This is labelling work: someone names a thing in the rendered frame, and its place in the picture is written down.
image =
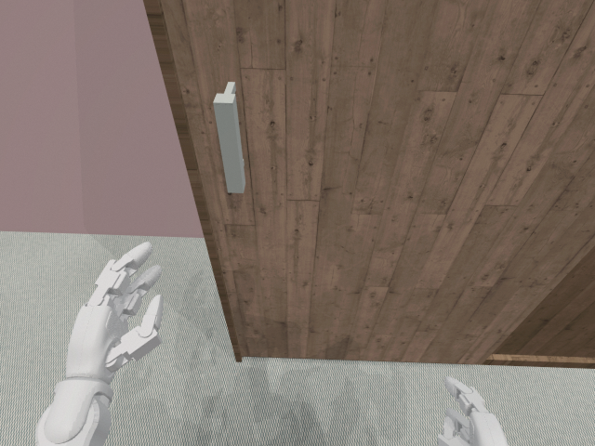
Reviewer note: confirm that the right robot hand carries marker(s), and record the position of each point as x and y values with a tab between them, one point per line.
482	428

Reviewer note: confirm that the robot left forearm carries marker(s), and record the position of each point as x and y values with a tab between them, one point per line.
78	416

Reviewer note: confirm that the left robot hand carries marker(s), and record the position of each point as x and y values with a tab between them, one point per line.
102	321

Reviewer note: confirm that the wardrobe door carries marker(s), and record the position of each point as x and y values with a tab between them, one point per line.
419	174
563	324

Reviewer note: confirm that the handle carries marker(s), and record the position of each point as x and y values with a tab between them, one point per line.
226	113

